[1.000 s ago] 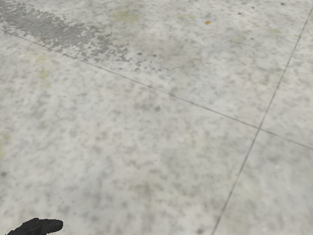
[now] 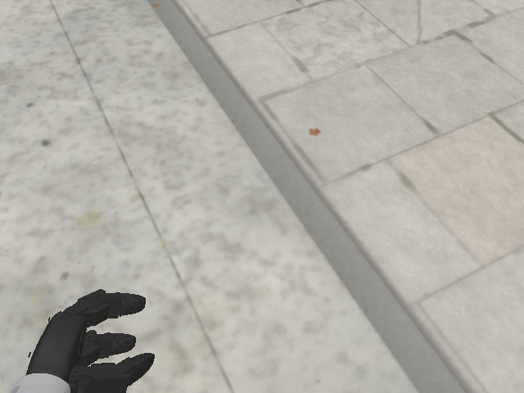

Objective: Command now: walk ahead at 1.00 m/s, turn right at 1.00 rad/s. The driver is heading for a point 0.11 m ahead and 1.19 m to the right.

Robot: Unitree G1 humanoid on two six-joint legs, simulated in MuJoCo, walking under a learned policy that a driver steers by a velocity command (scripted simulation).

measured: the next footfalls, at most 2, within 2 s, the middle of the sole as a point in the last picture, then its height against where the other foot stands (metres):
right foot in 0.02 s outside the picture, level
left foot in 0.42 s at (235, 312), level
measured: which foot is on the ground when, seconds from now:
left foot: down 0.00-0.02, up 0.04-0.40, down 0.42-0.86, up 0.88-1.00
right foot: up 0.00-0.00, down 0.02-0.40, up 0.42-0.84, down 0.86-1.00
